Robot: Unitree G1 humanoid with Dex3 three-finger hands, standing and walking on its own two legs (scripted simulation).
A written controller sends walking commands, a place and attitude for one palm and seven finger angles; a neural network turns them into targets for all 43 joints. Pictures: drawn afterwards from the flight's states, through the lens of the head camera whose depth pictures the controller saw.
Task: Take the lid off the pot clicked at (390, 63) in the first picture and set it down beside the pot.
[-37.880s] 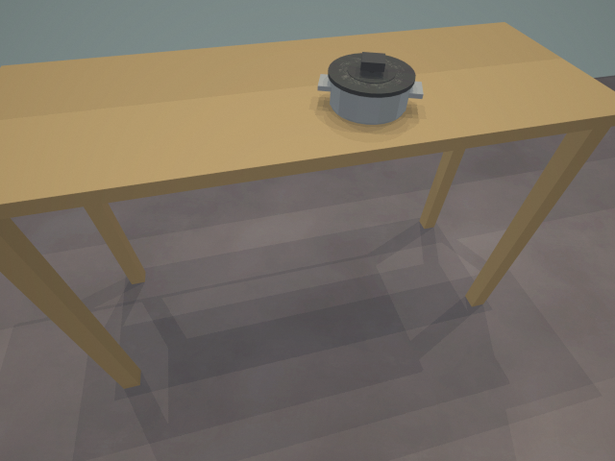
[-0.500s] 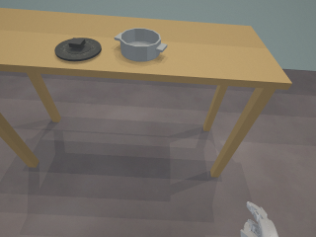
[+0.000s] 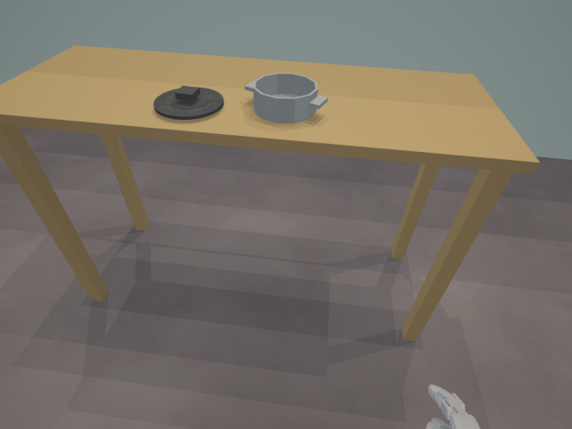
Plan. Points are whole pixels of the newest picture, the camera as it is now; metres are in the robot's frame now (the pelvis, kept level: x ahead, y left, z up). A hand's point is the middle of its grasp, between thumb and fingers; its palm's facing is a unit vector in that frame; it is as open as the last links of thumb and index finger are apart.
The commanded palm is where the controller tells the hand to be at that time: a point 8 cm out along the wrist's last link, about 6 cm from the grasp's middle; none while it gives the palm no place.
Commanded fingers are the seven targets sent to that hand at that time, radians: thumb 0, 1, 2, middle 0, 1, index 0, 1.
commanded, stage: stop stepping back and stand still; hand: left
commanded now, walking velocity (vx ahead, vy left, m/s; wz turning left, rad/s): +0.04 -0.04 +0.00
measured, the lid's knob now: (187, 93) +0.83 +0.29 +0.11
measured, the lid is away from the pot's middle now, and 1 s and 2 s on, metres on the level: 0.24 0.24 0.24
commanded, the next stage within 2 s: let the arm hang, fingers relaxed in 0.32 s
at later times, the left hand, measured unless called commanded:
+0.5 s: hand out of the picture +0.04 +0.20 -0.17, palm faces +0.02 -0.97 -0.24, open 6.8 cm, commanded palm none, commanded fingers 0.00 0.90 0.90 -0.20 -0.30 -0.20 -0.30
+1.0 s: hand out of the picture +0.14 +0.19 -0.15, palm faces -0.03 -0.98 -0.22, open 7.3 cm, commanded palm none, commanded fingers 0.00 0.90 0.90 -0.20 -0.30 -0.20 -0.30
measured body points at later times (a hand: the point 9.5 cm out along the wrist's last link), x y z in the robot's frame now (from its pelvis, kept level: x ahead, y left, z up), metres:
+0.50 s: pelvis +0.01 -0.01 +0.00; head +0.05 +0.01 +0.45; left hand +0.04 +0.25 -0.15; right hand -0.01 -0.27 -0.13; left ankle +0.03 +0.12 -0.72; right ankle +0.05 -0.12 -0.72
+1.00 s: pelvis +0.05 +0.01 +0.02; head +0.07 +0.01 +0.47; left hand +0.14 +0.24 -0.13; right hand +0.10 -0.23 -0.14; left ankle +0.03 +0.12 -0.72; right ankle +0.05 -0.12 -0.72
